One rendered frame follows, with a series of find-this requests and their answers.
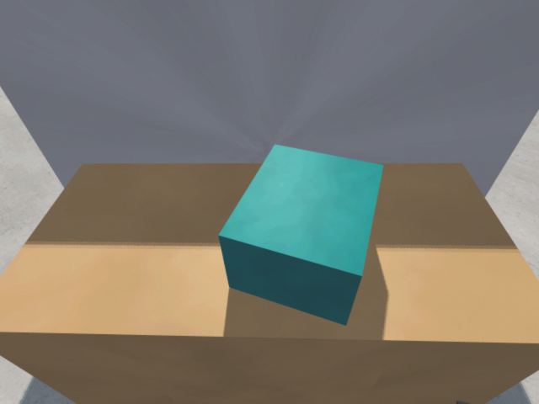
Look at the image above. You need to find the pedestal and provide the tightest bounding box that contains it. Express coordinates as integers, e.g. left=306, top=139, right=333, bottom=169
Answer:
left=0, top=163, right=539, bottom=404

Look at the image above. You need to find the carton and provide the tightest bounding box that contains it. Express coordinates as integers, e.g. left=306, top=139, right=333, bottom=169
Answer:
left=218, top=145, right=383, bottom=326

